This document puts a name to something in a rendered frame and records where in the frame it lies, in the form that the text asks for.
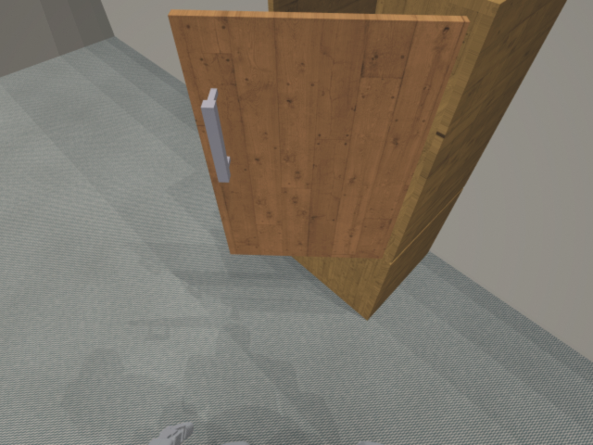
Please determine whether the cupboard door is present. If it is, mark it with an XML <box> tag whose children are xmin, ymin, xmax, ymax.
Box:
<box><xmin>168</xmin><ymin>9</ymin><xmax>470</xmax><ymax>259</ymax></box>

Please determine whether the handle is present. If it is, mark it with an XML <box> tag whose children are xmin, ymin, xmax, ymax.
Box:
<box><xmin>201</xmin><ymin>88</ymin><xmax>231</xmax><ymax>183</ymax></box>

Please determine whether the robot left hand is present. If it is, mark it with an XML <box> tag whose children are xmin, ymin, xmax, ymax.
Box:
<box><xmin>148</xmin><ymin>422</ymin><xmax>194</xmax><ymax>445</ymax></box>

